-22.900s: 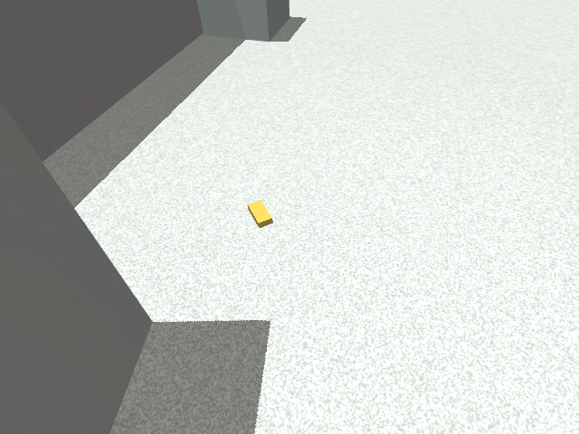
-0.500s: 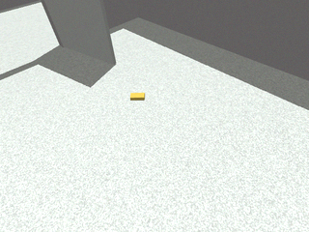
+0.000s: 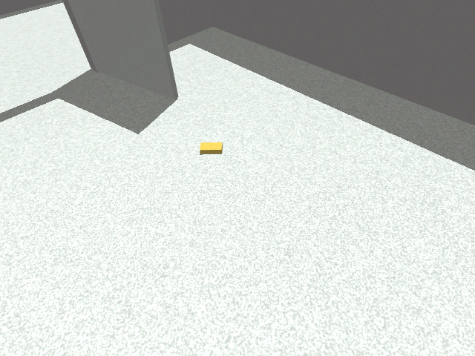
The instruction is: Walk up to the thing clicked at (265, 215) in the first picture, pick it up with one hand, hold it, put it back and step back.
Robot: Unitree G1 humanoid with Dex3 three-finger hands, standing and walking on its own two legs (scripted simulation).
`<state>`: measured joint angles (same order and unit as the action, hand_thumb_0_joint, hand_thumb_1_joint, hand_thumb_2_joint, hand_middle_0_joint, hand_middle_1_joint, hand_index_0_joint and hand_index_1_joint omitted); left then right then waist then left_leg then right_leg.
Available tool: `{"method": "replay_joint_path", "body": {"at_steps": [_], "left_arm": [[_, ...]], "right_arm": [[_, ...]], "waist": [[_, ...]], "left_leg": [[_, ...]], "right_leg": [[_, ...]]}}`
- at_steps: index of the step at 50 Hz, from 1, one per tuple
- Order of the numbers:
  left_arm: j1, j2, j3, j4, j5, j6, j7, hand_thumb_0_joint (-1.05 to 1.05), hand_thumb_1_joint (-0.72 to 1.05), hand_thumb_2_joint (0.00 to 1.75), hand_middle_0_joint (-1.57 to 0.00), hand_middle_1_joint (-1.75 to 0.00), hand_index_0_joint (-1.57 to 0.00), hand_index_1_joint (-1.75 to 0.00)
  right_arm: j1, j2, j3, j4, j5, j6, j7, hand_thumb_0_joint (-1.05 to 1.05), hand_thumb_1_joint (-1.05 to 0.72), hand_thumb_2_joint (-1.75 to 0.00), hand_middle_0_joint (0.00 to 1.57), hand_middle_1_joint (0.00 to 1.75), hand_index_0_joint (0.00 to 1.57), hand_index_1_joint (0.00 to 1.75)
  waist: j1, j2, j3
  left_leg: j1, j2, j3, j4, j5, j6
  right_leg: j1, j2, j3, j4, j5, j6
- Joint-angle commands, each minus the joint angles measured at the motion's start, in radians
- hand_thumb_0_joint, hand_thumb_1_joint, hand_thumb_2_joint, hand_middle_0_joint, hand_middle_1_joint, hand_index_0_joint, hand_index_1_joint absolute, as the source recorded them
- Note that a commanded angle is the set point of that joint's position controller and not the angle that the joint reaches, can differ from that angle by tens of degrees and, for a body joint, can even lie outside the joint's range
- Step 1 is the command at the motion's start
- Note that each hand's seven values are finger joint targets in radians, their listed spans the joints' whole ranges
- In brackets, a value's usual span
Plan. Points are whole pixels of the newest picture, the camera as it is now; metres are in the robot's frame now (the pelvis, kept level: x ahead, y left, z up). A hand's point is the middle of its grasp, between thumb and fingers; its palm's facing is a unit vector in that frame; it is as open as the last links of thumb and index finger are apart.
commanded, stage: stand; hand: left
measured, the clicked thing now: (211, 148) +1.45 +0.23 -0.77
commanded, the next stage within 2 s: walk up in 0.14 s
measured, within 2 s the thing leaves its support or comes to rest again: neither
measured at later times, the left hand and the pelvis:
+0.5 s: hand out of the picture +0.09 +0.35 -0.18, palm faces +0.01 -0.93 -0.37, open 7.4 cm; pelvis +0.07 +0.05 -0.02, yaw +2 degrees
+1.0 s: hand (133, 249) +0.39 +0.28 -0.13, palm faces -0.02 -0.93 -0.37, open 7.4 cm; pelvis +0.29 +0.01 -0.01, yaw -1 degrees
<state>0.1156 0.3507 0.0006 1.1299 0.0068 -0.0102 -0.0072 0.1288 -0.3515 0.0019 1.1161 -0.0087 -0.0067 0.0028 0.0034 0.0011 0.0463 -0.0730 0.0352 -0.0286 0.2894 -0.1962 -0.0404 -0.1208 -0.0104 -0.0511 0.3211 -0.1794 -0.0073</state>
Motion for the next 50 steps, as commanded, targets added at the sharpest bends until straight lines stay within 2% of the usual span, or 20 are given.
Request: {"method": "replay_joint_path", "body": {"at_steps": [1,6,7,8,11,15,20,21,22,23,25,28,35,38,40,41,42,43,45,50], "left_arm": [[-0.028,0.217,0.043,-0.059,0.000,-0.025,0.014,0.00,0.90,0.90,-0.20,-0.30,-0.20,-0.30],[-0.037,0.220,0.045,-0.057,-0.001,-0.024,0.016,0.00,0.90,0.90,-0.20,-0.30,-0.20,-0.30],[0.026,0.315,0.118,-0.115,0.023,-0.040,-0.016,0.00,0.90,0.90,-0.20,-0.30,-0.20,-0.30],[0.050,0.313,0.125,-0.103,0.030,-0.042,-0.026,0.00,0.90,0.90,-0.20,-0.30,-0.20,-0.30],[0.144,0.364,0.156,-0.124,0.037,-0.055,-0.033,0.00,0.90,0.90,-0.20,-0.30,-0.20,-0.30],[0.015,0.364,0.153,-0.204,0.042,-0.064,-0.039,0.00,0.90,0.90,-0.20,-0.30,-0.20,-0.30],[-0.081,0.279,0.125,-0.266,0.033,-0.043,-0.059,0.00,0.90,0.90,-0.20,-0.30,-0.20,-0.30],[-0.020,0.198,0.100,-0.273,0.032,-0.039,-0.060,0.00,0.90,0.90,-0.20,-0.30,-0.20,-0.30],[0.017,0.179,0.092,-0.281,0.021,-0.036,-0.054,0.00,0.90,0.90,-0.20,-0.30,-0.20,-0.30],[0.017,0.270,0.104,-0.274,0.023,-0.036,-0.048,0.00,0.90,0.90,-0.20,-0.30,-0.20,-0.30],[0.099,0.308,0.115,-0.215,0.000,-0.041,-0.052,0.00,0.90,0.90,-0.20,-0.30,-0.20,-0.30],[0.127,0.306,0.118,-0.189,0.006,-0.040,-0.070,0.00,0.90,0.90,-0.20,-0.30,-0.20,-0.30],[0.007,0.263,0.110,-0.264,0.013,-0.044,-0.096,0.00,0.90,0.90,-0.20,-0.30,-0.20,-0.30],[0.007,0.249,0.113,-0.266,0.012,-0.051,-0.090,0.00,0.90,0.90,-0.20,-0.30,-0.20,-0.30],[0.129,0.268,0.130,-0.236,0.012,-0.058,-0.078,0.00,0.90,0.90,-0.20,-0.30,-0.20,-0.30],[0.247,0.315,0.152,-0.206,0.015,-0.068,-0.063,0.00,0.90,0.90,-0.20,-0.30,-0.20,-0.30],[0.336,0.421,0.180,-0.215,0.017,-0.076,-0.046,0.00,0.90,0.90,-0.20,-0.30,-0.20,-0.30],[0.318,0.457,0.177,-0.226,-0.002,-0.076,-0.046,0.00,0.90,0.90,-0.20,-0.30,-0.20,-0.30],[0.194,0.394,0.157,-0.269,-0.022,-0.076,-0.039,0.00,0.90,0.90,-0.20,-0.30,-0.20,-0.30],[0.147,0.318,0.134,-0.314,-0.007,-0.094,-0.035,0.00,0.90,0.90,-0.20,-0.30,-0.20,-0.30]], "right_arm": [[-0.029,-0.208,-0.038,-0.054,-0.002,-0.020,-0.013,0.00,-0.90,-0.90,0.20,0.30,0.20,0.30],[-0.025,-0.208,-0.037,-0.053,-0.002,-0.016,-0.013,0.00,-0.90,-0.90,0.20,0.30,0.20,0.30],[0.029,-0.296,-0.107,-0.106,-0.017,-0.039,0.011,0.00,-0.90,-0.90,0.20,0.30,0.20,0.30],[-0.001,-0.300,-0.111,-0.114,-0.025,-0.040,0.023,0.00,-0.90,-0.90,0.20,0.30,0.20,0.30],[-0.146,-0.226,-0.105,-0.204,-0.038,-0.042,0.038,0.00,-0.90,-0.90,0.20,0.30,0.20,0.30],[-0.015,-0.262,-0.130,-0.197,-0.024,-0.058,0.065,0.00,-0.90,-0.90,0.20,0.30,0.20,0.30],[0.323,-0.279,-0.186,-0.105,-0.038,-0.065,0.055,0.00,-0.90,-0.90,0.20,0.30,0.20,0.30],[0.435,-0.369,-0.212,-0.084,-0.049,-0.070,0.041,0.00,-0.90,-0.90,0.20,0.30,0.20,0.30],[0.376,-0.441,-0.210,-0.141,-0.056,-0.082,0.032,0.00,-0.90,-0.90,0.20,0.30,0.20,0.30],[0.210,-0.437,-0.205,-0.202,-0.020,-0.082,0.032,0.00,-0.90,-0.90,0.20,0.30,0.20,0.30],[0.094,-0.373,-0.170,-0.243,-0.015,-0.090,0.034,0.00,-0.90,-0.90,0.20,0.30,0.20,0.30],[0.101,-0.330,-0.152,-0.256,-0.015,-0.100,0.035,0.00,-0.90,-0.90,0.20,0.30,0.20,0.30],[0.138,-0.351,-0.156,-0.276,-0.006,-0.105,0.040,0.00,-0.90,-0.90,0.20,0.30,0.20,0.30],[0.148,-0.340,-0.153,-0.287,-0.007,-0.092,0.034,0.00,-0.90,-0.90,0.20,0.30,0.20,0.30],[0.132,-0.324,-0.143,-0.301,-0.005,-0.084,0.030,0.00,-0.90,-0.90,0.20,0.30,0.20,0.30],[0.188,-0.264,-0.119,-0.302,-0.003,-0.081,0.030,0.00,-0.90,-0.90,0.20,0.30,0.20,0.30],[0.221,-0.199,-0.095,-0.333,0.011,-0.082,0.030,0.00,-0.90,-0.90,0.20,0.30,0.20,0.30],[0.178,-0.269,-0.113,-0.330,0.009,-0.074,0.023,0.00,-0.90,-0.90,0.20,0.30,0.20,0.30],[0.161,-0.300,-0.124,-0.289,0.016,-0.068,0.023,0.00,-0.90,-0.90,0.20,0.30,0.20,0.30],[0.206,-0.261,-0.122,-0.265,-0.005,-0.059,0.056,0.00,-0.90,-0.90,0.20,0.30,0.20,0.30]], "waist": [[0.001,0.013,-0.081],[-0.003,0.005,-0.067],[0.010,-0.019,-0.190],[0.036,0.003,-0.116],[0.139,-0.168,0.088],[0.030,-0.157,0.043],[-0.152,0.031,-0.039],[-0.193,0.332,-0.077],[-0.158,0.354,-0.055],[-0.087,0.161,0.017],[-0.003,0.086,0.055],[-0.003,0.132,0.071],[-0.024,0.138,0.061],[-0.020,0.116,0.009],[0.060,0.033,-0.050],[0.107,-0.119,-0.130],[0.134,-0.350,-0.188],[0.129,-0.287,-0.147],[0.073,-0.091,-0.029],[0.019,-0.152,0.023]], "left_leg": [[-0.014,0.100,-0.056,-0.028,0.190,0.047],[-0.027,0.097,-0.055,-0.030,0.154,0.049],[-0.043,0.063,-0.057,0.084,-0.306,0.130],[-0.190,0.060,-0.065,0.123,-0.446,0.144],[-0.638,0.006,0.045,0.508,-0.314,0.081],[-0.460,0.100,-0.036,0.464,-0.293,0.069],[0.200,-0.004,0.106,0.234,-0.017,0.030],[0.309,0.110,-0.117,0.072,-0.342,0.081],[0.185,0.351,-0.647,-0.175,-0.706,0.173],[0.011,0.410,-0.678,-0.221,-0.734,0.256],[-0.039,0.340,-0.430,-0.143,-0.567,0.263],[-0.106,0.268,-0.209,-0.154,-0.389,0.244],[-0.069,0.226,-0.030,-0.117,-0.192,0.228],[-0.048,0.209,0.019,0.012,0.075,0.205],[-0.110,0.171,0.073,0.253,0.229,0.179],[-0.200,0.103,0.124,0.507,0.187,0.144],[-0.445,-0.025,0.163,0.803,-0.099,0.087],[-0.557,-0.043,0.052,0.900,-0.331,0.082],[-0.526,0.032,-0.069,0.945,-0.219,0.086],[-0.461,0.078,0.012,0.689,-0.086,0.046]], "right_leg": [[0.057,-0.131,0.099,-0.034,0.201,-0.017],[0.054,-0.130,0.101,-0.042,0.163,-0.014],[0.119,-0.088,0.087,0.046,-0.332,-0.058],[0.098,-0.127,0.148,0.048,-0.495,-0.083],[0.185,-0.391,0.475,-0.211,-0.587,-0.243],[0.045,-0.336,0.328,-0.191,-0.492,-0.228],[-0.437,-0.127,0.023,0.212,-0.464,-0.111],[-0.586,-0.007,-0.068,0.585,-0.466,-0.084],[-0.685,0.094,0.098,0.827,-0.434,-0.044],[-0.609,-0.010,0.217,0.832,-0.332,-0.056],[-0.556,-0.067,0.211,0.800,-0.211,-0.030],[-0.458,-0.089,0.145,0.639,-0.147,0.013],[-0.330,-0.104,0.039,0.318,0.022,0.003],[-0.213,-0.052,-0.021,0.263,0.014,-0.017],[0.005,-0.016,-0.050,0.202,0.006,-0.035],[0.192,-0.024,-0.007,0.160,-0.076,-0.052],[0.343,-0.277,0.430,0.032,-0.273,-0.142],[0.289,-0.410,0.720,-0.092,-0.333,-0.252],[0.103,-0.354,0.503,-0.068,-0.238,-0.241],[-0.061,-0.241,0.219,-0.098,-0.099,-0.217]]}}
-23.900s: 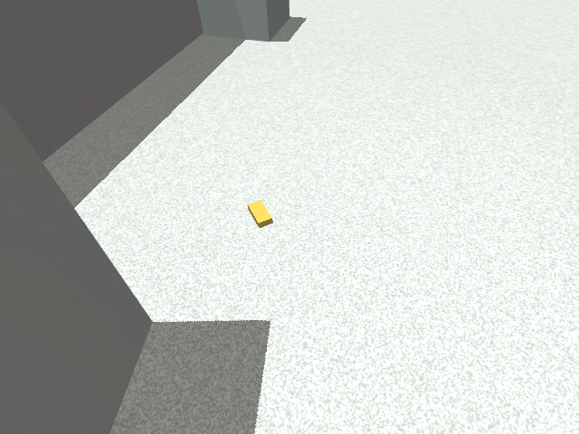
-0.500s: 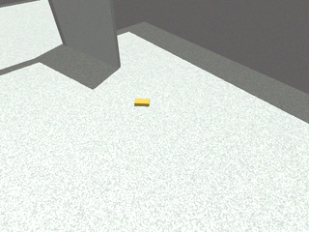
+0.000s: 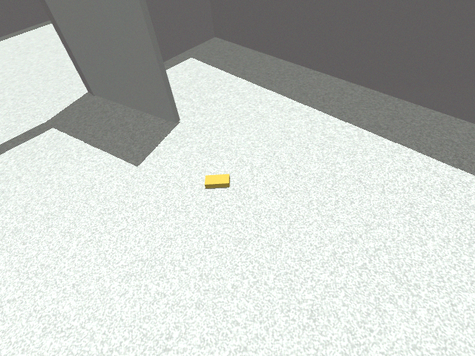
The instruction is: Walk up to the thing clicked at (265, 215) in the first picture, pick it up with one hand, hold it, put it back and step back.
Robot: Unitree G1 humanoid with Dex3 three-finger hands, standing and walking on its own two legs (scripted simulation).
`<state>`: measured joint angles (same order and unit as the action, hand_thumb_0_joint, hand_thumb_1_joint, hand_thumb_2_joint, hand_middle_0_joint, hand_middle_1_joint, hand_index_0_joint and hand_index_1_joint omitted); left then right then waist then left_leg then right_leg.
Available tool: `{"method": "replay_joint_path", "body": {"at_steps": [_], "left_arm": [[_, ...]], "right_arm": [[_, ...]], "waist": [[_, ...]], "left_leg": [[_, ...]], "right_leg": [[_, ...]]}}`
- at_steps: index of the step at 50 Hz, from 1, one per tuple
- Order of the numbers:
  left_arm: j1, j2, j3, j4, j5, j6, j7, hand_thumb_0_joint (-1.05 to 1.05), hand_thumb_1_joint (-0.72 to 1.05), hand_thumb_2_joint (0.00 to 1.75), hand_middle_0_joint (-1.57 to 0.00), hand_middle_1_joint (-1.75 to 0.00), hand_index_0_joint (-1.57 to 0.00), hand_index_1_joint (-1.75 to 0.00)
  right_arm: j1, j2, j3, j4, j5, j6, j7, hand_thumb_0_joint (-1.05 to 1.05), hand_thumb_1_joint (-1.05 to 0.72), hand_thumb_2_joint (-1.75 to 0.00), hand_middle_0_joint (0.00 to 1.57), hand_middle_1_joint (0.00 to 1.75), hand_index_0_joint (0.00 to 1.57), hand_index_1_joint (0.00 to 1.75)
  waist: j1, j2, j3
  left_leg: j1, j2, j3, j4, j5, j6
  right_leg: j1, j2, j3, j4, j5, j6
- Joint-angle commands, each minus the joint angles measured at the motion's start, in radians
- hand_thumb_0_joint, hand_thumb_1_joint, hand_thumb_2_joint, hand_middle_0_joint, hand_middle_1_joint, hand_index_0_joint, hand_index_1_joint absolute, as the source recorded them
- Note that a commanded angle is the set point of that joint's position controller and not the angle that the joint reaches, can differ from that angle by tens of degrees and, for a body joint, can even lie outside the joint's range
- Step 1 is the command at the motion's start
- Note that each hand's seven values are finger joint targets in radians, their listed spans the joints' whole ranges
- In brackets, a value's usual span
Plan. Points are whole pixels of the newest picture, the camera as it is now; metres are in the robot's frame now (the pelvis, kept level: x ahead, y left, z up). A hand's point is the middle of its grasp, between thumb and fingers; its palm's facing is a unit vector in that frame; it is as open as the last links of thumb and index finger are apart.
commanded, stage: walk up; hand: left
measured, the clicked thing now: (217, 181) +1.16 +0.23 -0.75
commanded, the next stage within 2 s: none
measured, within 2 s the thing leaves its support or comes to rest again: neither
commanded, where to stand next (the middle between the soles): +0.80 +0.01 m, yaw +1 degrees
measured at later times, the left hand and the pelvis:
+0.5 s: hand (121, 297) +0.29 +0.31 -0.15, palm faces -0.08 -0.94 -0.32, open 7.4 cm; pelvis +0.23 +0.03 +0.00, yaw -1 degrees
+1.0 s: hand (151, 222) +0.47 +0.27 -0.13, palm faces +0.00 -0.93 -0.38, open 7.4 cm; pelvis +0.43 -0.01 +0.00, yaw +1 degrees
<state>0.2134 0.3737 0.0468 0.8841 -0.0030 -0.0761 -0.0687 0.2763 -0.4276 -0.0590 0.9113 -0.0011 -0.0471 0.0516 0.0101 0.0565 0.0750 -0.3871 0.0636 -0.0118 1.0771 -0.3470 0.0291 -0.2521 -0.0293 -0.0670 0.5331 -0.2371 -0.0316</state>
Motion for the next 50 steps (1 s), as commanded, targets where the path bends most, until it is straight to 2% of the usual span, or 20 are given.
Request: {"method": "replay_joint_path", "body": {"at_steps": [1,7,9,11,12,13,14,17,19,23,28,30,32,33,34,35,36,40,44,50], "left_arm": [[0.054,0.297,0.090,-0.074,0.004,-0.031,0.025,0.00,0.90,0.90,-0.20,-0.30,-0.20,-0.30],[0.062,0.311,0.088,-0.105,0.013,-0.031,0.017,0.00,0.90,0.90,-0.20,-0.30,-0.20,-0.30],[0.022,0.331,0.088,-0.115,0.014,-0.025,0.016,0.00,0.90,0.90,-0.20,-0.30,-0.20,-0.30],[0.053,0.272,0.062,-0.117,0.016,-0.020,0.021,0.00,0.90,0.90,-0.20,-0.30,-0.20,-0.30],[0.096,0.211,0.041,-0.123,0.006,-0.017,0.026,0.00,0.90,0.90,-0.20,-0.30,-0.20,-0.30],[0.136,0.195,0.042,-0.123,-0.009,-0.012,0.031,0.00,0.90,0.90,-0.20,-0.30,-0.20,-0.30],[0.099,0.298,0.059,-0.101,0.000,-0.006,0.047,0.00,0.90,0.90,-0.20,-0.30,-0.20,-0.30],[0.132,0.287,0.055,-0.046,-0.007,-0.003,0.037,0.00,0.90,0.90,-0.20,-0.30,-0.20,-0.30],[0.174,0.265,0.055,-0.027,-0.001,0.007,0.018,0.00,0.90,0.90,-0.20,-0.30,-0.20,-0.30],[0.075,0.240,0.056,-0.060,0.016,0.015,-0.007,0.00,0.90,0.90,-0.20,-0.30,-0.20,-0.30],[0.009,0.228,0.067,-0.065,0.017,0.003,-0.015,0.00,0.90,0.90,-0.20,-0.30,-0.20,-0.30],[0.025,0.227,0.071,-0.051,0.018,-0.003,-0.013,0.00,0.90,0.90,-0.20,-0.30,-0.20,-0.30],[0.115,0.258,0.090,-0.026,0.022,-0.013,0.000,0.00,0.90,0.90,-0.20,-0.30,-0.20,-0.30],[0.219,0.300,0.107,-0.010,0.024,-0.025,0.014,0.00,0.90,0.90,-0.20,-0.30,-0.20,-0.30],[0.256,0.414,0.128,-0.019,0.020,-0.035,0.027,0.00,0.90,0.90,-0.20,-0.30,-0.20,-0.30],[0.225,0.424,0.123,-0.028,0.010,-0.029,0.026,0.00,0.90,0.90,-0.20,-0.30,-0.20,-0.30],[0.187,0.385,0.113,-0.041,-0.004,-0.025,0.031,0.00,0.90,0.90,-0.20,-0.30,-0.20,-0.30],[0.090,0.297,0.084,-0.076,-0.001,-0.028,0.037,0.00,0.90,0.90,-0.20,-0.30,-0.20,-0.30],[0.109,0.306,0.088,-0.103,0.010,-0.033,0.036,0.00,0.90,0.90,-0.20,-0.30,-0.20,-0.30],[0.096,0.319,0.081,-0.124,0.010,-0.022,0.027,0.00,0.90,0.90,-0.20,-0.30,-0.20,-0.30]], "right_arm": [[0.032,-0.179,-0.061,-0.071,-0.015,-0.019,0.013,0.00,-0.90,-0.90,0.20,0.30,0.20,0.30],[-0.084,-0.153,-0.066,-0.120,-0.022,-0.041,0.027,0.00,-0.90,-0.90,0.20,0.30,0.20,0.30],[-0.029,-0.159,-0.075,-0.107,-0.022,-0.043,0.026,0.00,-0.90,-0.90,0.20,0.30,0.20,0.30],[0.130,-0.220,-0.099,-0.056,-0.028,-0.052,0.012,0.00,-0.90,-0.90,0.20,0.30,0.20,0.30],[0.247,-0.293,-0.123,-0.043,-0.045,-0.058,-0.002,0.00,-0.90,-0.90,0.20,0.30,0.20,0.30],[0.234,-0.357,-0.131,-0.081,-0.036,-0.064,-0.011,0.00,-0.90,-0.90,0.20,0.30,0.20,0.30],[0.179,-0.363,-0.138,-0.094,-0.001,-0.061,-0.010,0.00,-0.90,-0.90,0.20,0.30,0.20,0.30],[0.045,-0.252,-0.088,-0.128,0.003,-0.059,-0.023,0.00,-0.90,-0.90,0.20,0.30,0.20,0.30],[0.024,-0.239,-0.075,-0.131,0.002,-0.065,-0.019,0.00,-0.90,-0.90,0.20,0.30,0.20,0.30],[0.038,-0.262,-0.082,-0.146,-0.006,-0.069,-0.016,0.00,-0.90,-0.90,0.20,0.30,0.20,0.30],[0.020,-0.268,-0.080,-0.157,-0.002,-0.062,-0.010,0.00,-0.90,-0.90,0.20,0.30,0.20,0.30],[0.014,-0.263,-0.078,-0.161,-0.001,-0.052,-0.011,0.00,-0.90,-0.90,0.20,0.30,0.20,0.30],[0.026,-0.223,-0.060,-0.163,-0.005,-0.046,-0.014,0.00,-0.90,-0.90,0.20,0.30,0.20,0.30],[0.059,-0.171,-0.040,-0.165,-0.004,-0.047,-0.014,0.00,-0.90,-0.90,0.20,0.30,0.20,0.30],[0.090,-0.114,-0.020,-0.185,0.006,-0.044,-0.014,0.00,-0.90,-0.90,0.20,0.30,0.20,0.30],[0.035,-0.214,-0.045,-0.162,-0.006,-0.032,-0.028,0.00,-0.90,-0.90,0.20,0.30,0.20,0.30],[0.032,-0.230,-0.048,-0.138,0.004,-0.030,-0.030,0.00,-0.90,-0.90,0.20,0.30,0.20,0.30],[0.108,-0.195,-0.045,-0.083,0.004,-0.026,-0.010,0.00,-0.90,-0.90,0.20,0.30,0.20,0.30],[0.033,-0.170,-0.049,-0.107,-0.015,-0.019,0.007,0.00,-0.90,-0.90,0.20,0.30,0.20,0.30],[-0.033,-0.152,-0.055,-0.124,-0.018,-0.039,0.017,0.00,-0.90,-0.90,0.20,0.30,0.20,0.30]], "waist": [[0.017,-0.201,-0.003],[0.043,-0.174,-0.030],[-0.012,-0.166,-0.046],[-0.091,0.005,-0.123],[-0.142,0.206,-0.183],[-0.116,0.250,-0.168],[-0.110,0.102,-0.166],[-0.028,0.051,-0.026],[-0.007,0.107,-0.033],[-0.032,0.102,-0.002],[-0.026,0.077,-0.008],[-0.007,0.046,-0.026],[0.048,-0.043,-0.077],[0.099,-0.202,-0.143],[0.096,-0.409,-0.154],[0.100,-0.291,-0.103],[0.077,-0.179,-0.060],[0.009,-0.210,-0.043],[0.033,-0.214,-0.026],[0.022,-0.177,-0.030]], "left_leg": [[-0.156,0.055,0.002,-0.164,0.067,-0.032],[-0.002,0.034,0.066,-0.476,0.207,-0.028],[0.140,0.018,0.091,-0.504,0.229,-0.010],[0.394,-0.037,0.105,-0.542,0.125,0.029],[0.509,0.125,-0.141,-0.654,-0.070,0.092],[0.562,0.363,-0.648,-0.847,-0.223,0.178],[0.502,0.402,-0.684,-0.848,-0.237,0.262],[0.268,0.257,-0.275,-0.824,0.014,0.171],[0.201,0.211,-0.142,-0.832,0.121,0.159],[0.199,0.225,-0.095,-0.862,0.044,0.210],[0.154,0.191,-0.038,-0.805,0.035,0.168],[0.133,0.183,-0.022,-0.726,0.071,0.154],[0.061,0.136,0.024,-0.526,0.141,0.109],[0.001,0.059,0.090,-0.235,0.182,0.076],[-0.251,-0.087,0.116,0.004,-0.143,0.010],[-0.288,-0.042,0.013,0.092,-0.205,0.012],[-0.280,-0.017,-0.071,0.110,-0.137,0.012],[-0.157,0.019,-0.033,-0.056,-0.007,-0.002],[-0.149,0.023,0.013,-0.257,0.041,-0.032],[0.025,-0.002,0.079,-0.487,0.159,-0.014]], "right_leg": [[0.079,-0.223,0.210,-0.312,-0.031,-0.200],[0.056,-0.215,0.123,-0.230,0.045,-0.172],[-0.023,-0.228,0.125,-0.182,-0.010,-0.155],[-0.110,-0.129,0.034,0.139,0.146,-0.109],[-0.244,-0.049,-0.017,0.469,0.065,-0.063],[-0.465,0.094,0.047,0.629,-0.279,-0.023],[-0.453,0.019,0.155,0.715,-0.277,-0.035],[-0.368,-0.064,0.174,0.611,-0.123,-0.018],[-0.279,-0.072,0.127,0.508,-0.086,0.008],[-0.279,-0.100,0.073,0.293,-0.043,0.036],[-0.138,-0.065,0.026,0.090,0.088,0.016],[-0.045,-0.030,-0.011,0.043,0.082,0.011],[0.163,0.002,-0.013,0.002,0.027,-0.010],[0.294,-0.084,0.124,-0.110,-0.104,-0.044],[0.390,-0.360,0.626,-0.287,-0.253,-0.131],[0.313,-0.426,0.733,-0.294,-0.277,-0.242],[0.255,-0.387,0.611,-0.273,-0.180,-0.237],[0.117,-0.245,0.260,-0.255,0.088,-0.187],[0.093,-0.240,0.185,-0.267,0.051,-0.203],[0.020,-0.235,0.136,-0.189,-0.014,-0.174]]}}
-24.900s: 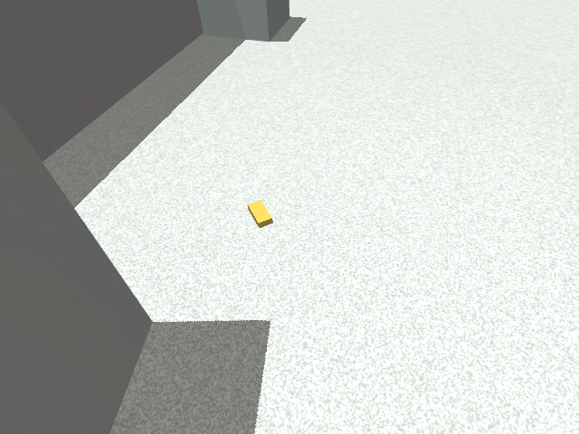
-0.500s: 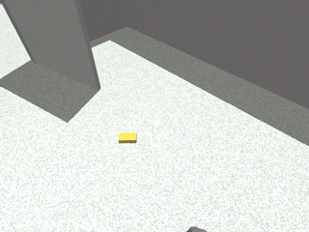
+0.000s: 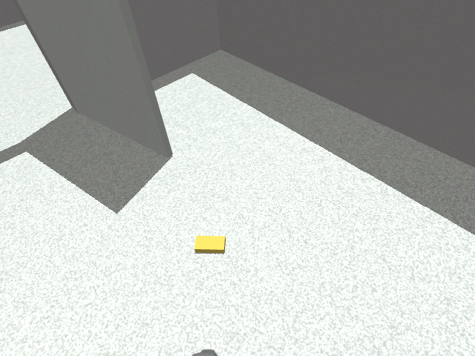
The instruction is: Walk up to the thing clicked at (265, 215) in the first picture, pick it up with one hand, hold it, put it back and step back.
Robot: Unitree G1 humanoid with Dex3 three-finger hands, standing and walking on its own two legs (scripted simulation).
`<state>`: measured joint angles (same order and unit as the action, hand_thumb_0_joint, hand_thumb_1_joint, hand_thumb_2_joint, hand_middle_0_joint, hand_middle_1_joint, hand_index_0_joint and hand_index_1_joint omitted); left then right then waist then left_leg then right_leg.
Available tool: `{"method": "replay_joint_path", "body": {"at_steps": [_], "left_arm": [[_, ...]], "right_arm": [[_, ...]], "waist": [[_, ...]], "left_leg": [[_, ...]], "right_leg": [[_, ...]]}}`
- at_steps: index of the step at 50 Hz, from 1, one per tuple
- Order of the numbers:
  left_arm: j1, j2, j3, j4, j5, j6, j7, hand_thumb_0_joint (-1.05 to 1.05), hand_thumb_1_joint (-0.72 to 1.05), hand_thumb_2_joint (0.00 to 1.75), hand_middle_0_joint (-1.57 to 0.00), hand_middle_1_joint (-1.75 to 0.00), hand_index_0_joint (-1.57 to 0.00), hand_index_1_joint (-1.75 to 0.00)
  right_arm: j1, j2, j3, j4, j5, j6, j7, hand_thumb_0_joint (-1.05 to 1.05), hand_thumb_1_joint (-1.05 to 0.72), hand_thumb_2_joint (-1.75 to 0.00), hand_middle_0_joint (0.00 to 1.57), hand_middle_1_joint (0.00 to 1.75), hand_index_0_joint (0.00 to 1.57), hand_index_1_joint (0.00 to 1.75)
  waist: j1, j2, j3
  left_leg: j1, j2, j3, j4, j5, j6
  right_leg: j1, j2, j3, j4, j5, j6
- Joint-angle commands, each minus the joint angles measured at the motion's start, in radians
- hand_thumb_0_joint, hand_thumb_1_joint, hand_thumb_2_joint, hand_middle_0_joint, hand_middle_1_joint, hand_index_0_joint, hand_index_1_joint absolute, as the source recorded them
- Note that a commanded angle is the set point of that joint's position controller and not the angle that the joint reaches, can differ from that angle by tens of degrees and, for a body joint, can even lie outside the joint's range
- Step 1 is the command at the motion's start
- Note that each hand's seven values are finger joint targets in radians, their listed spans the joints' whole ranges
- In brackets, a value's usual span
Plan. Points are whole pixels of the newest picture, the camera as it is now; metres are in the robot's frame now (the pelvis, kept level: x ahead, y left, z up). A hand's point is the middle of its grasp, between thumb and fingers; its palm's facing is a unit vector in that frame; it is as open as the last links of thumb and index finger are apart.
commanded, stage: walk up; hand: left
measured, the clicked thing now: (210, 244) +0.73 +0.23 -0.75
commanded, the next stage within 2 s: none
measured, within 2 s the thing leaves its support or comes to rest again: neither
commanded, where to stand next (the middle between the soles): +0.37 +0.01 m, yaw +0 degrees
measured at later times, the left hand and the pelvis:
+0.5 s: hand (125, 313) +0.24 +0.28 -0.14, palm faces -0.06 -0.91 -0.42, open 7.4 cm; pelvis +0.18 -0.01 -0.01, yaw -1 degrees
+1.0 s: hand (144, 269) +0.35 +0.28 -0.17, palm faces -0.02 -0.93 -0.37, open 7.4 cm; pelvis +0.28 +0.01 -0.02, yaw +0 degrees
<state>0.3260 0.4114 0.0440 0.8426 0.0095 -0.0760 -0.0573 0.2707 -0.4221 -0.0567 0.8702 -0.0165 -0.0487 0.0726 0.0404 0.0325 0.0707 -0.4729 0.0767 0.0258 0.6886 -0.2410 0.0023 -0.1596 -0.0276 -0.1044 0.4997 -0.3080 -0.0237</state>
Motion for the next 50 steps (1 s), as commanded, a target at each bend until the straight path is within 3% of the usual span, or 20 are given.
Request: {"method": "replay_joint_path", "body": {"at_steps": [1,3,4,5,6,11,16,20,22,23,24,25,26,30,37,41,43,44,46,50], "left_arm": [[-0.041,0.285,0.083,-0.086,-0.004,-0.019,0.016,0.00,0.90,0.90,-0.20,-0.30,-0.20,-0.30],[-0.027,0.232,0.057,-0.092,0.002,-0.016,0.018,0.00,0.90,0.90,-0.20,-0.30,-0.20,-0.30],[0.014,0.170,0.037,-0.097,-0.004,-0.015,0.020,0.00,0.90,0.90,-0.20,-0.30,-0.20,-0.30],[0.026,0.158,0.039,-0.093,-0.013,-0.006,0.022,0.00,0.90,0.90,-0.20,-0.30,-0.20,-0.30],[0.009,0.253,0.058,-0.065,-0.004,0.004,0.040,0.00,0.90,0.90,-0.20,-0.30,-0.20,-0.30],[0.084,0.228,0.057,0.009,-0.007,0.011,0.018,0.00,0.90,0.90,-0.20,-0.30,-0.20,-0.30],[-0.009,0.205,0.062,-0.020,0.007,0.011,-0.005,0.00,0.90,0.90,-0.20,-0.30,-0.20,-0.30],[-0.012,0.197,0.069,-0.004,0.003,-0.004,-0.003,0.00,0.90,0.90,-0.20,-0.30,-0.20,-0.30],[0.083,0.208,0.080,0.032,0.009,-0.017,0.012,0.00,0.90,0.90,-0.20,-0.30,-0.20,-0.30],[0.155,0.236,0.093,0.048,0.010,-0.027,0.023,0.00,0.90,0.90,-0.20,-0.30,-0.20,-0.30],[0.227,0.316,0.116,0.049,0.015,-0.038,0.037,0.00,0.90,0.90,-0.20,-0.30,-0.20,-0.30],[0.196,0.381,0.120,0.024,0.006,-0.041,0.041,0.00,0.90,0.90,-0.20,-0.30,-0.20,-0.30],[0.131,0.373,0.110,0.000,-0.007,-0.035,0.039,0.00,0.90,0.90,-0.20,-0.30,-0.20,-0.30],[0.034,0.286,0.083,-0.022,-0.012,-0.036,0.051,0.00,0.90,0.90,-0.20,-0.30,-0.20,-0.30],[-0.007,0.248,0.049,-0.042,-0.004,-0.021,0.069,0.00,0.90,0.90,-0.20,-0.30,-0.20,-0.30],[-0.066,0.209,0.020,-0.046,-0.021,0.009,0.078,0.00,0.90,0.90,-0.20,-0.30,-0.20,-0.30],[0.010,0.143,-0.001,-0.033,-0.042,0.030,0.079,0.00,0.90,0.90,-0.20,-0.30,-0.20,-0.30],[0.015,0.191,0.012,0.014,-0.036,0.043,0.091,0.00,0.90,0.90,-0.20,-0.30,-0.20,-0.30],[-0.015,0.203,0.015,0.045,-0.026,0.046,0.092,0.00,0.90,0.90,-0.20,-0.30,-0.20,-0.30],[0.024,0.191,0.018,0.135,-0.007,0.026,0.090,0.00,0.90,0.90,-0.20,-0.30,-0.20,-0.30]], "right_arm": [[0.007,-0.161,-0.061,-0.071,-0.004,-0.039,-0.006,0.00,-0.90,-0.90,0.20,0.30,0.20,0.30],[0.129,-0.212,-0.082,-0.029,-0.005,-0.049,-0.020,0.00,-0.90,-0.90,0.20,0.30,0.20,0.30],[0.224,-0.285,-0.105,-0.018,-0.017,-0.055,-0.032,0.00,-0.90,-0.90,0.20,0.30,0.20,0.30],[0.235,-0.352,-0.117,-0.052,-0.009,-0.058,-0.039,0.00,-0.90,-0.90,0.20,0.30,0.20,0.30],[0.185,-0.352,-0.121,-0.063,0.020,-0.054,-0.037,0.00,-0.90,-0.90,0.20,0.30,0.20,0.30],[0.034,-0.245,-0.075,-0.096,0.012,-0.055,-0.044,0.00,-0.90,-0.90,0.20,0.30,0.20,0.30],[0.055,-0.270,-0.082,-0.107,0.006,-0.051,-0.036,0.00,-0.90,-0.90,0.20,0.30,0.20,0.30],[0.011,-0.268,-0.077,-0.127,0.007,-0.037,-0.029,0.00,-0.90,-0.90,0.20,0.30,0.20,0.30],[-0.009,-0.239,-0.066,-0.136,0.011,-0.025,-0.028,0.00,-0.90,-0.90,0.20,0.30,0.20,0.30],[0.026,-0.186,-0.045,-0.132,0.007,-0.020,-0.030,0.00,-0.90,-0.90,0.20,0.30,0.20,0.30],[0.046,-0.115,-0.021,-0.147,0.012,-0.022,-0.030,0.00,-0.90,-0.90,0.20,0.30,0.20,0.30],[0.033,-0.149,-0.026,-0.149,0.012,-0.014,-0.037,0.00,-0.90,-0.90,0.20,0.30,0.20,0.30],[0.003,-0.219,-0.049,-0.130,0.005,-0.005,-0.049,0.00,-0.90,-0.90,0.20,0.30,0.20,0.30],[0.079,-0.205,-0.053,-0.057,0.014,0.004,-0.032,0.00,-0.90,-0.90,0.20,0.30,0.20,0.30],[-0.011,-0.124,-0.037,-0.044,0.008,0.018,-0.038,0.00,-0.90,-0.90,0.20,0.30,0.20,0.30],[0.029,-0.165,-0.051,0.004,0.004,0.007,-0.058,0.00,-0.90,-0.90,0.20,0.30,0.20,0.30],[-0.017,-0.258,-0.054,-0.032,0.010,-0.004,-0.067,0.00,-0.90,-0.90,0.20,0.30,0.20,0.30],[-0.056,-0.268,-0.056,-0.024,0.020,0.002,-0.068,0.00,-0.90,-0.90,0.20,0.30,0.20,0.30],[-0.127,-0.231,-0.042,-0.024,0.012,0.015,-0.075,0.00,-0.90,-0.90,0.20,0.30,0.20,0.30],[-0.217,-0.163,-0.004,-0.003,0.025,0.032,-0.068,0.00,-0.90,-0.90,0.20,0.30,0.20,0.30]], "waist": [[-0.038,-0.134,-0.032],[-0.108,0.004,-0.095],[-0.147,0.208,-0.150],[-0.140,0.259,-0.120],[-0.122,0.124,-0.079],[-0.040,0.120,-0.012],[-0.073,0.137,-0.001],[-0.050,0.109,-0.008],[0.012,0.034,-0.064],[0.047,-0.090,-0.114],[0.076,-0.321,-0.130],[0.063,-0.312,-0.079],[0.039,-0.180,-0.014],[-0.022,-0.186,-0.001],[-0.018,-0.197,-0.051],[-0.068,-0.075,-0.101],[-0.038,0.132,-0.183],[-0.034,0.148,-0.181],[-0.028,0.151,-0.154],[0.016,0.110,-0.133]], "left_leg": [[0.195,-0.019,0.053,-0.126,0.089,0.020],[0.440,-0.061,0.051,-0.153,0.005,0.054],[0.563,0.096,-0.205,-0.274,-0.184,0.116],[0.586,0.323,-0.669,-0.460,-0.323,0.197],[0.476,0.368,-0.687,-0.458,-0.351,0.273],[0.251,0.192,-0.208,-0.443,-0.096,0.205],[0.243,0.184,-0.166,-0.453,-0.186,0.234],[0.171,0.158,-0.122,-0.382,-0.197,0.206],[0.114,0.131,-0.086,-0.209,-0.124,0.165],[0.061,0.079,-0.033,-0.014,-0.083,0.139],[-0.078,-0.035,0.056,0.297,-0.140,0.083],[-0.246,-0.114,0.005,0.421,-0.297,0.041],[-0.234,-0.039,-0.097,0.457,-0.289,0.035],[-0.116,0.006,-0.095,0.338,-0.120,0.020],[0.114,-0.023,0.004,0.024,0.032,0.000],[0.353,-0.042,-0.003,-0.144,0.262,0.043],[0.375,0.257,-0.399,-0.272,0.389,0.195],[0.329,0.286,-0.454,-0.287,0.261,0.259],[0.247,0.212,-0.342,-0.277,0.158,0.219],[0.124,0.123,-0.191,-0.167,0.121,0.097]], "right_leg": [[-0.122,-0.241,0.161,-0.119,0.039,-0.169],[-0.229,-0.167,0.087,0.119,0.152,-0.120],[-0.353,-0.081,0.017,0.440,0.122,-0.065],[-0.549,0.070,0.045,0.602,-0.197,-0.022],[-0.531,-0.005,0.156,0.693,-0.227,-0.032],[-0.368,-0.085,0.139,0.509,-0.041,0.002],[-0.336,-0.085,0.087,0.276,0.009,0.022],[-0.189,-0.035,0.040,0.131,0.076,0.017],[0.016,0.000,0.027,0.053,0.120,0.007],[0.158,-0.006,0.068,-0.006,0.054,-0.002],[0.230,-0.205,0.397,-0.170,-0.131,-0.062],[0.212,-0.400,0.754,-0.291,-0.181,-0.178],[0.101,-0.434,0.760,-0.264,-0.174,-0.234],[0.000,-0.261,0.352,-0.226,0.068,-0.180],[-0.091,-0.214,0.130,-0.037,0.665,-0.165],[-0.230,-0.147,0.100,0.157,0.351,-0.079],[-0.258,0.017,0.064,0.363,-0.146,0.003],[-0.218,-0.010,0.103,0.392,-0.285,0.001],[-0.195,-0.031,0.126,0.348,-0.282,-0.003],[-0.008,-0.052,0.151,-0.019,0.063,-0.010]]}}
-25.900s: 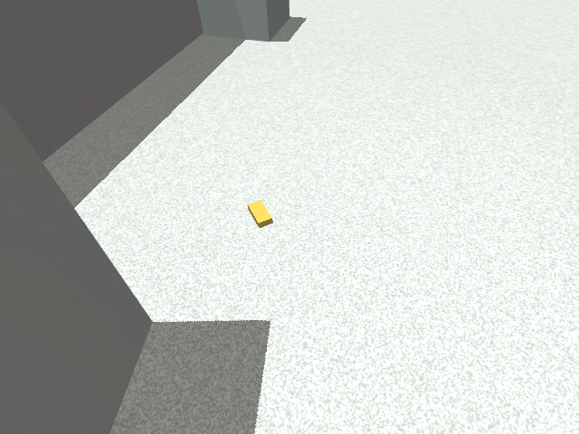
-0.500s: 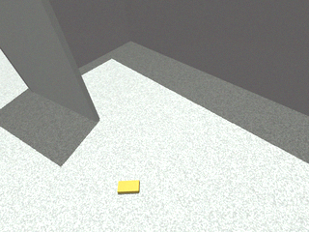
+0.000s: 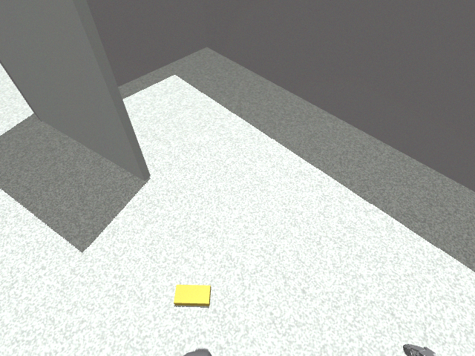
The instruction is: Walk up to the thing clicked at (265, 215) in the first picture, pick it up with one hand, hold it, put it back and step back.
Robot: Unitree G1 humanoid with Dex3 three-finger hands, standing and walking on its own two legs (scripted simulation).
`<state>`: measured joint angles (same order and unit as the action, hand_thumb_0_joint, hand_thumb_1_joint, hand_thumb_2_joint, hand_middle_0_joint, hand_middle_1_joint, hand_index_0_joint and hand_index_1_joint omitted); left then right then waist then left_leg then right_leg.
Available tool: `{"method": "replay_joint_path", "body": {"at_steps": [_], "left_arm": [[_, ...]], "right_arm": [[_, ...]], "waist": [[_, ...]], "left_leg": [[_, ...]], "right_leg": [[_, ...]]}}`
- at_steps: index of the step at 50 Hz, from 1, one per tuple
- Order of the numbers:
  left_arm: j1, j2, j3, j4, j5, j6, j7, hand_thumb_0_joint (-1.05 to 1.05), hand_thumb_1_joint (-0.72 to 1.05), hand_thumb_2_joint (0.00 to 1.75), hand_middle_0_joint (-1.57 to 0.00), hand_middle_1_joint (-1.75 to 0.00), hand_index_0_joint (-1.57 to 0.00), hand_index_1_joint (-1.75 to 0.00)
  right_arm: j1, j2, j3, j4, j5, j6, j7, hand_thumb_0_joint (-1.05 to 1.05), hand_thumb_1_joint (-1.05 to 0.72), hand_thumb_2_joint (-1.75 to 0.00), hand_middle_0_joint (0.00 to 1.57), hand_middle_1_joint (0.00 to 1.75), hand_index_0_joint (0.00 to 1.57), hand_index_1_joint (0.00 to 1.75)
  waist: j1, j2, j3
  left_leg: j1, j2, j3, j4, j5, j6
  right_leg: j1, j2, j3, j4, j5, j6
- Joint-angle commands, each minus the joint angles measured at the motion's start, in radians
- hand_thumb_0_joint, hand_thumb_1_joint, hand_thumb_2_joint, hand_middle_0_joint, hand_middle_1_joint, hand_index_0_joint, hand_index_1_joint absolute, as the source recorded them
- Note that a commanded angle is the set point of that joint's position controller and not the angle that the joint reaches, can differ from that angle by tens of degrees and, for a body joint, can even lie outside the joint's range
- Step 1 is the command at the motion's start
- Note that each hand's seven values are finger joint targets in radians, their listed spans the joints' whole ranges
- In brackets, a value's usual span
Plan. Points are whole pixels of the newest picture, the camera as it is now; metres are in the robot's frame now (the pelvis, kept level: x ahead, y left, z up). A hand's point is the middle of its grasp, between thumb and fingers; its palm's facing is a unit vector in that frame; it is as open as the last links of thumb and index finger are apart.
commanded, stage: walk up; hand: left
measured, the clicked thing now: (192, 295) +0.45 +0.22 -0.73
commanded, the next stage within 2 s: none
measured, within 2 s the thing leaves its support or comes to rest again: neither
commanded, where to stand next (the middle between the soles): +0.08 +0.00 m, yaw +0 degrees
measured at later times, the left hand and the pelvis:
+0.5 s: hand out of the picture +0.10 +0.26 -0.13, palm faces -0.03 -0.93 -0.36, open 7.4 cm; pelvis +0.02 +0.00 +0.03, yaw +0 degrees
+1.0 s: hand out of the picture +0.11 +0.25 -0.13, palm faces -0.03 -0.94 -0.33, open 7.4 cm; pelvis +0.03 +0.00 +0.03, yaw +0 degrees
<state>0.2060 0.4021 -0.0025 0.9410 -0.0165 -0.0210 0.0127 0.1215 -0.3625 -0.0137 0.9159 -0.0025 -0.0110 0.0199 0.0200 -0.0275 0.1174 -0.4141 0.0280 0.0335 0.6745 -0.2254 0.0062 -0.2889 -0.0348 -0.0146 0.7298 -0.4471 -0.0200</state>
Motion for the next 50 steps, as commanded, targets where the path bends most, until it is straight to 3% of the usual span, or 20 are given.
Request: {"method": "replay_joint_path", "body": {"at_steps": [1,2,3,4,5,6,10,13,15,18,24,31,37,40,47,50], "left_arm": [[0.062,0.246,0.069,0.019,0.030,-0.037,0.020,0.00,0.90,0.90,-0.20,-0.30,-0.20,-0.30],[-0.026,0.276,0.072,0.009,0.029,-0.035,0.012,0.00,0.90,0.90,-0.20,-0.30,-0.20,-0.30],[-0.068,0.252,0.060,0.004,0.027,-0.035,0.007,0.00,0.90,0.90,-0.20,-0.30,-0.20,-0.30],[-0.075,0.218,0.049,0.015,0.018,-0.035,0.006,0.00,0.90,0.90,-0.20,-0.30,-0.20,-0.30],[-0.047,0.202,0.043,0.039,0.015,-0.034,0.007,0.00,0.90,0.90,-0.20,-0.30,-0.20,-0.30],[-0.045,0.198,0.042,0.054,0.015,-0.036,0.005,0.00,0.90,0.90,-0.20,-0.30,-0.20,-0.30],[-0.071,0.198,0.044,0.090,0.012,-0.037,0.005,0.00,0.90,0.90,-0.20,-0.30,-0.20,-0.30],[-0.109,0.188,0.040,0.102,0.010,-0.028,0.002,0.00,0.90,0.90,-0.20,-0.30,-0.20,-0.30],[-0.123,0.180,0.036,0.115,0.011,-0.022,-0.001,0.00,0.90,0.90,-0.20,-0.30,-0.20,-0.30],[-0.136,0.177,0.036,0.134,0.015,-0.020,-0.005,0.00,0.90,0.90,-0.20,-0.30,-0.20,-0.30],[-0.168,0.181,0.041,0.147,0.018,-0.018,-0.008,0.00,0.90,0.90,-0.20,-0.30,-0.20,-0.30],[-0.173,0.177,0.043,0.156,0.020,-0.011,-0.009,0.00,0.90,0.90,-0.20,-0.30,-0.20,-0.30],[-0.166,0.172,0.044,0.158,0.021,-0.012,-0.009,0.00,0.90,0.90,-0.20,-0.30,-0.20,-0.30],[-0.168,0.170,0.047,0.160,0.021,-0.012,-0.007,0.00,0.90,0.90,-0.20,-0.30,-0.20,-0.30],[-0.162,0.160,0.047,0.162,0.021,-0.010,-0.004,0.00,0.90,0.90,-0.20,-0.30,-0.20,-0.30],[-0.175,0.158,0.046,0.161,0.021,-0.007,-0.005,0.00,0.90,0.90,-0.20,-0.30,-0.20,-0.30]], "right_arm": [[-0.047,-0.185,-0.037,-0.040,0.017,-0.002,-0.012,0.00,-0.90,-0.90,0.20,0.30,0.20,0.30],[-0.031,-0.196,-0.041,-0.012,0.021,-0.002,-0.012,0.00,-0.90,-0.90,0.20,0.30,0.20,0.30],[-0.025,-0.216,-0.047,0.014,0.016,-0.004,-0.012,0.00,-0.90,-0.90,0.20,0.30,0.20,0.30],[-0.061,-0.230,-0.049,0.024,0.011,-0.010,-0.011,0.00,-0.90,-0.90,0.20,0.30,0.20,0.30],[-0.096,-0.227,-0.044,0.030,0.013,-0.014,-0.009,0.00,-0.90,-0.90,0.20,0.30,0.20,0.30],[-0.092,-0.221,-0.038,0.041,0.012,-0.018,-0.007,0.00,-0.90,-0.90,0.20,0.30,0.20,0.30],[-0.117,-0.213,-0.030,0.086,0.015,-0.021,-0.010,0.00,-0.90,-0.90,0.20,0.30,0.20,0.30],[-0.129,-0.216,-0.032,0.114,0.011,-0.018,-0.012,0.00,-0.90,-0.90,0.20,0.30,0.20,0.30],[-0.140,-0.216,-0.032,0.127,0.008,-0.015,-0.011,0.00,-0.90,-0.90,0.20,0.30,0.20,0.30],[-0.149,-0.209,-0.029,0.148,0.006,-0.015,-0.009,0.00,-0.90,-0.90,0.20,0.30,0.20,0.30],[-0.133,-0.206,-0.026,0.185,0.003,-0.017,-0.010,0.00,-0.90,-0.90,0.20,0.30,0.20,0.30],[-0.127,-0.206,-0.025,0.191,-0.001,-0.017,-0.012,0.00,-0.90,-0.90,0.20,0.30,0.20,0.30],[-0.121,-0.209,-0.028,0.189,-0.002,-0.017,-0.013,0.00,-0.90,-0.90,0.20,0.30,0.20,0.30],[-0.108,-0.199,-0.028,0.190,-0.002,-0.018,-0.014,0.00,-0.90,-0.90,0.20,0.30,0.20,0.30],[-0.101,-0.198,-0.035,0.188,-0.002,-0.014,-0.017,0.00,-0.90,-0.90,0.20,0.30,0.20,0.30],[-0.103,-0.196,-0.037,0.189,-0.002,-0.013,-0.018,0.00,-0.90,-0.90,0.20,0.30,0.20,0.30]], "waist": [[-0.003,0.060,-0.164],[-0.039,0.005,-0.135],[-0.056,0.033,-0.129],[-0.040,0.078,-0.132],[-0.018,0.082,-0.138],[-0.017,0.051,-0.163],[-0.016,0.036,-0.183],[-0.021,0.041,-0.170],[-0.020,0.046,-0.146],[-0.017,0.036,-0.140],[-0.022,0.025,-0.164],[-0.023,0.042,-0.145],[-0.025,0.055,-0.157],[-0.028,0.040,-0.174],[-0.031,0.033,-0.179],[-0.036,0.051,-0.158]], "left_leg": [[0.063,0.112,-0.161,-0.130,0.051,0.048],[0.177,0.070,-0.119,-0.148,-0.032,0.032],[0.248,0.081,-0.123,-0.167,-0.033,0.033],[0.234,0.103,-0.150,-0.199,-0.012,0.043],[0.228,0.125,-0.167,-0.218,0.016,0.055],[0.233,0.131,-0.162,-0.220,0.079,0.063],[0.267,0.113,-0.114,-0.218,0.242,0.045],[0.292,0.116,-0.112,-0.267,0.202,0.038],[0.269,0.119,-0.125,-0.311,0.100,0.037],[0.260,0.115,-0.127,-0.344,0.054,0.029],[0.295,0.107,-0.107,-0.360,0.128,0.013],[0.283,0.107,-0.117,-0.392,0.072,0.008],[0.290,0.107,-0.117,-0.391,0.101,0.009],[0.303,0.109,-0.109,-0.372,0.192,0.010],[0.323,0.110,-0.102,-0.360,0.250,0.014],[0.309,0.108,-0.109,-0.382,0.199,0.006]], "right_leg": [[0.062,-0.126,0.200,-0.307,0.181,-0.045],[-0.065,-0.163,0.224,-0.311,0.152,-0.076],[-0.103,-0.143,0.181,-0.290,0.158,-0.058],[-0.069,-0.099,0.121,-0.282,0.179,-0.029],[-0.032,-0.079,0.094,-0.289,0.195,-0.020],[0.018,-0.069,0.082,-0.286,0.236,-0.015],[0.087,-0.090,0.089,-0.319,0.383,-0.013],[0.080,-0.089,0.081,-0.351,0.336,-0.008],[0.079,-0.084,0.077,-0.375,0.268,-0.005],[0.105,-0.086,0.082,-0.411,0.249,-0.007],[0.148,-0.100,0.085,-0.451,0.304,-0.003],[0.149,-0.096,0.078,-0.470,0.279,0.000],[0.163,-0.094,0.070,-0.475,0.302,0.003],[0.180,-0.094,0.065,-0.474,0.334,0.007],[0.185,-0.096,0.054,-0.477,0.368,0.014],[0.170,-0.095,0.053,-0.473,0.328,0.012]]}}
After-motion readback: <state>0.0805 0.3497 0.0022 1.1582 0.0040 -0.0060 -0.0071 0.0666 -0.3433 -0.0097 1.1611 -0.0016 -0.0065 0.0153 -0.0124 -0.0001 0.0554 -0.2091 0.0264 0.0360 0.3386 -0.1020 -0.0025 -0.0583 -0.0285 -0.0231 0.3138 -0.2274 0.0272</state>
